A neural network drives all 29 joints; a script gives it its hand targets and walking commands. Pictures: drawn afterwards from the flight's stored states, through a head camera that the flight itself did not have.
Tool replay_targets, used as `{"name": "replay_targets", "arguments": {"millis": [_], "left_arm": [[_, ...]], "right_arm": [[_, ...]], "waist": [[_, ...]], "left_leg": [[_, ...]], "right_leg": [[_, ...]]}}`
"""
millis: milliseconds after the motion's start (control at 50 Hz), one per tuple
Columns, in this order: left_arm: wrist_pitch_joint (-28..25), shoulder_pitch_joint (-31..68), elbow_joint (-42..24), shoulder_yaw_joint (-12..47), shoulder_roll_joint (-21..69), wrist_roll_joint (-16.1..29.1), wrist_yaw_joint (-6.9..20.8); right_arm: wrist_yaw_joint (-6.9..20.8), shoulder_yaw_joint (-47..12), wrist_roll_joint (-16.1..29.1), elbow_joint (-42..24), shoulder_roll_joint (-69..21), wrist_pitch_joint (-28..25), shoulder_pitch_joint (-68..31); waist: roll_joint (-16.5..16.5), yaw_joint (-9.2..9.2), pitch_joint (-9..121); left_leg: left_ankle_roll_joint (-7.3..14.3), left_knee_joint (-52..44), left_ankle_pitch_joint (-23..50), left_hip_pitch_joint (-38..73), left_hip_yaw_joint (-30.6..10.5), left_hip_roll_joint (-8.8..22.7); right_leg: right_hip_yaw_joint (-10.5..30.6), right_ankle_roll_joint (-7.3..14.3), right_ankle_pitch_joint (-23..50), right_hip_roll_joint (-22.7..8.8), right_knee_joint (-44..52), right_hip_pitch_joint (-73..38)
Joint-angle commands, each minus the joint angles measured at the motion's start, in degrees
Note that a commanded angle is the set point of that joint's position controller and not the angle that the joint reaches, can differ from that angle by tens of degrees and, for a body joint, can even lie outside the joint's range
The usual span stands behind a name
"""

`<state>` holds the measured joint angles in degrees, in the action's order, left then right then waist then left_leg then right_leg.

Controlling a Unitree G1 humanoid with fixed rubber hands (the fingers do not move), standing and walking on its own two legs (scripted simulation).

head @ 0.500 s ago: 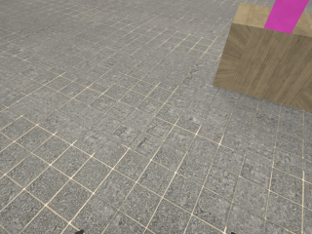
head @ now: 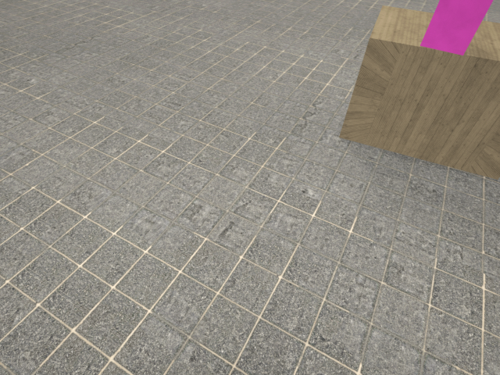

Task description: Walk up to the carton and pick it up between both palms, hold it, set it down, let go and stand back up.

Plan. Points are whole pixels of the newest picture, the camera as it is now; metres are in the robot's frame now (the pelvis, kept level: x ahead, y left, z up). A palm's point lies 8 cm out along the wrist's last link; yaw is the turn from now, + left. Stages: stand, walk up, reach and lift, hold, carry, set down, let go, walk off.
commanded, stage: stand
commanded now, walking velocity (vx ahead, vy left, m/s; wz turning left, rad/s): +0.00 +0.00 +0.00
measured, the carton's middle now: (456, 17) +1.67 -1.00 +0.01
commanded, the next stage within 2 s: walk up in 0.62 s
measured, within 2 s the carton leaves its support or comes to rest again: neither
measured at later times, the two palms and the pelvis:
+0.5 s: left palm out of the picture +0.02 +0.22 -0.14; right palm out of the picture +0.01 -0.21 -0.13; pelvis +0.01 +0.00 +0.01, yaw +0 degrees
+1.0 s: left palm out of the picture +0.09 +0.24 -0.13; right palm out of the picture -0.02 -0.27 -0.13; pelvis +0.02 -0.02 +0.00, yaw -12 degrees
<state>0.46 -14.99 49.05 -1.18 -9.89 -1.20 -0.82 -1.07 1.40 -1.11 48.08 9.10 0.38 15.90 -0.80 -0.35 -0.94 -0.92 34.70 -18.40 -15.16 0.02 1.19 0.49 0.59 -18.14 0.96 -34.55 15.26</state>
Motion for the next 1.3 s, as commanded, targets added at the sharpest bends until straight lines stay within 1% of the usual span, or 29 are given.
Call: {"name": "replay_targets", "arguments": {"millis": [0,120,180,240,300,360,380,460,580,600,780,800,820,840,860,900,960,1000,1060,1080,1100,1120,1140,1160,1180,1200,1220,1240,1280], "left_arm": [[-1.23,-0.51,-2.32,-1.32,-4.98,0.01,-0.32],[-1.21,-1.30,0.87,-1.60,-5.42,0.33,-0.82],[-1.35,-2.02,2.91,-1.71,-4.95,0.45,-0.85],[-1.19,-2.38,4.72,-1.93,-5.34,0.51,-1.05],[-1.27,-2.70,6.67,-1.77,-4.66,0.62,-1.14],[-1.23,-2.22,8.19,-1.28,-3.84,0.57,-1.19],[-1.14,-2.49,8.72,-1.25,-3.44,0.63,-1.37],[-0.87,-3.21,10.79,-1.49,-4.03,0.76,-1.42],[-0.73,-3.26,13.29,-0.92,-2.61,0.76,-1.66],[-0.80,-3.47,13.67,-0.74,-2.31,0.78,-1.78],[-0.78,-4.14,16.20,0.26,-0.74,0.85,-1.73],[-0.91,-3.45,10.02,-1.90,-11.91,-0.43,-0.38],[-0.59,5.05,5.66,-2.28,-11.94,-1.55,0.84],[-0.39,8.62,2.46,-1.84,-9.83,-3.26,1.79],[-0.55,7.31,1.20,-2.09,-9.12,-3.28,2.51],[-0.70,0.44,1.68,-2.86,-8.98,-2.65,3.74],[-0.44,1.89,0.09,-3.16,-8.39,-1.92,5.21],[-0.49,2.75,0.04,-2.76,-7.30,-1.45,5.97],[-1.54,-3.57,1.42,-2.50,-7.42,-0.41,5.65],[-1.97,-6.61,2.18,-2.70,-8.08,-0.13,4.99],[-2.57,-10.93,3.40,-2.94,-9.31,-0.08,4.33],[-3.04,-17.60,5.28,-3.49,-11.95,0.12,3.27],[-2.85,-23.95,5.61,-4.24,-15.84,0.19,2.28],[-2.17,-25.11,3.50,-3.94,-19.90,0.88,1.27],[-1.68,-17.62,-0.60,-4.52,-22.47,1.58,0.51],[-1.58,-12.32,-2.58,-4.69,-22.63,1.63,-0.21],[-1.82,-11.40,-2.33,-4.66,-21.73,1.00,-0.46],[-2.45,-10.36,-2.27,-4.20,-20.57,0.76,-0.64],[-4.07,-8.40,-2.41,-3.52,-18.44,-0.05,-0.63]], "right_arm": [[-0.40,1.51,0.07,-2.76,6.13,-1.05,0.93],[-0.72,1.71,0.03,0.99,5.89,-1.17,2.33],[-0.67,1.51,0.07,2.67,5.09,-1.25,2.46],[-1.11,1.30,-0.02,5.02,4.67,-1.26,3.20],[-1.06,1.17,0.15,6.62,4.16,-1.02,3.10],[-1.26,1.05,0.27,8.06,3.68,-0.99,3.18],[-1.34,1.01,0.13,8.93,3.60,-0.97,4.08],[-1.43,0.73,0.05,10.77,3.04,-1.04,3.54],[-1.55,0.43,0.15,13.34,2.06,-0.85,4.70],[-1.60,0.39,0.29,13.41,2.04,-0.90,4.73],[-1.56,0.08,0.32,15.43,1.38,-0.76,4.79],[-1.66,2.23,-3.37,9.14,12.00,-2.62,4.41],[-2.30,3.12,-2.81,10.45,13.18,-2.98,10.93],[-3.27,3.69,-2.44,11.09,13.47,-3.72,14.30],[-3.74,3.47,-2.31,10.19,12.48,-4.66,13.03],[-3.73,3.37,-2.51,6.85,12.63,-5.84,4.96],[-2.63,3.18,-3.01,4.82,13.64,-6.64,1.39],[-1.91,3.02,-3.45,4.91,14.60,-6.42,1.20],[-1.24,3.19,-3.69,4.23,17.31,-5.26,-2.07],[-0.80,3.03,-3.70,4.29,17.18,-4.47,-2.54],[-0.29,2.63,-3.85,4.23,16.70,-3.30,-1.65],[0.51,1.77,-4.31,4.27,14.60,-1.98,0.54],[1.71,-0.24,-3.93,1.08,9.89,-1.46,1.45],[3.25,-0.86,-1.87,-4.94,8.91,-1.76,-1.66],[3.11,-0.69,-1.50,-8.09,10.35,-2.39,-3.41],[3.11,-0.19,-1.19,-10.25,13.20,-3.19,-3.77],[2.94,0.63,-1.46,-9.80,15.38,-3.73,-0.93],[2.88,0.81,-1.68,-10.48,16.09,-3.89,-0.57],[3.28,0.55,-2.12,-11.74,14.50,-3.12,0.74]], "waist": [[0.87,-0.30,-0.64],[1.50,0.07,-1.37],[0.27,-0.09,-0.22],[2.66,-0.14,-1.54],[0.34,-0.26,-1.72],[0.57,-0.12,-2.76],[2.00,-0.12,-2.71],[0.66,-0.67,-3.54],[2.13,-0.18,-4.34],[0.99,-0.09,-5.17],[1.15,-0.07,-5.28],[6.82,3.17,-1.13],[8.54,7.59,-5.14],[7.80,7.95,-7.78],[5.94,5.83,-9.70],[9.53,0.50,-7.15],[10.66,-1.33,-10.44],[10.81,-1.54,-12.77],[10.47,-4.57,-11.86],[8.66,-5.61,-11.84],[3.11,-7.10,-11.09],[-6.70,-9.09,-8.69],[-19.00,-11.06,-8.29],[-25.82,-10.61,-4.94],[-18.50,-7.53,-5.36],[-14.46,-5.34,-7.13],[-11.54,-3.84,-5.95],[-11.14,-2.99,-5.89],[-9.10,-0.86,-6.56]], "left_leg": [[2.89,-8.34,7.84,-0.58,-3.75,2.27],[2.93,-9.03,9.67,0.68,-3.32,2.24],[3.14,-9.03,10.91,1.78,-3.23,2.53],[2.88,-9.88,11.73,1.85,-3.26,2.75],[2.98,-10.19,12.48,3.00,-3.42,2.85],[2.92,-10.64,12.18,2.43,-3.37,3.11],[2.70,-10.83,12.87,2.52,-3.03,2.81],[2.62,-11.80,11.42,2.70,-3.53,3.01],[2.38,-12.76,11.79,2.48,-3.38,3.01],[2.46,-12.79,11.60,2.56,-3.76,3.23],[2.46,-13.17,9.73,2.96,-3.65,3.22],[7.26,-12.36,-22.39,15.96,-8.79,8.61],[12.40,-21.15,-32.42,22.83,-20.41,18.84],[15.00,-25.08,-33.13,22.14,-28.43,27.19],[14.27,-26.70,-32.59,17.43,-27.63,28.83],[12.45,-27.09,-31.40,11.53,-20.53,27.59],[12.17,-29.63,-28.73,3.28,-6.39,25.92],[10.25,-29.80,-25.57,-0.72,3.07,23.69],[9.14,-24.86,-30.09,-8.72,11.61,20.88],[8.91,-20.71,-32.10,-10.48,12.95,19.48],[8.84,-11.24,-34.32,-11.83,15.03,17.23],[8.64,5.95,-29.70,-11.62,16.72,12.38],[7.33,28.27,-18.23,-21.49,16.11,7.43],[4.68,41.82,-23.07,-32.87,5.66,-2.15],[4.26,44.10,-18.58,-35.38,-3.17,2.64],[3.30,44.22,-17.14,-35.87,-3.45,5.41],[2.66,43.14,-17.83,-33.65,-2.67,7.47],[2.03,40.55,-17.81,-31.49,-3.33,8.94],[1.76,35.90,-14.77,-27.70,-4.70,9.99]], "right_leg": [[5.30,2.48,7.01,-3.55,8.91,0.40],[5.84,2.69,8.76,-4.01,9.96,-0.38],[5.48,2.53,10.37,-3.87,10.24,-1.53],[5.57,2.45,12.23,-4.16,10.36,-2.39],[5.46,2.34,12.06,-4.09,10.65,-2.34],[5.28,2.19,12.54,-4.17,11.35,-2.97],[5.40,2.13,13.03,-4.30,11.24,-3.81],[4.86,1.75,11.77,-3.94,11.89,-4.00],[4.53,1.28,12.08,-4.24,12.16,-4.63],[4.68,1.29,12.13,-4.25,12.09,-4.20],[4.56,1.00,10.12,-4.38,13.17,-3.15],[7.89,3.72,-25.26,-1.15,2.14,14.47],[0.39,0.98,-21.85,0.91,-10.50,29.59],[1.99,-0.16,-14.67,-4.36,-23.38,35.72],[4.17,-1.03,-9.89,-7.96,-26.85,37.09],[5.84,-2.17,-5.34,-11.00,-32.40,33.22],[3.70,-3.13,-4.84,-12.51,-25.29,27.85],[-0.21,-2.28,-1.63,-11.80,-17.23,21.57],[-7.37,-0.12,1.98,-8.22,-13.90,3.79],[-9.35,0.16,0.65,-6.73,-13.45,-0.60],[-11.75,0.55,-0.32,-4.65,-10.63,-5.68],[-12.58,1.07,-5.37,0.03,-6.37,-9.20],[3.55,3.25,-16.26,-3.75,-1.20,-12.32],[43.32,10.99,-39.34,-15.83,21.88,-11.59],[55.74,14.25,-52.44,-25.09,29.72,-8.04],[54.84,15.77,-54.91,-26.66,29.25,-4.82],[49.24,16.01,-52.72,-26.48,26.79,-4.19],[42.85,15.28,-46.80,-25.14,24.69,-1.87],[35.86,14.57,-42.36,-24.35,23.26,4.90]]}}
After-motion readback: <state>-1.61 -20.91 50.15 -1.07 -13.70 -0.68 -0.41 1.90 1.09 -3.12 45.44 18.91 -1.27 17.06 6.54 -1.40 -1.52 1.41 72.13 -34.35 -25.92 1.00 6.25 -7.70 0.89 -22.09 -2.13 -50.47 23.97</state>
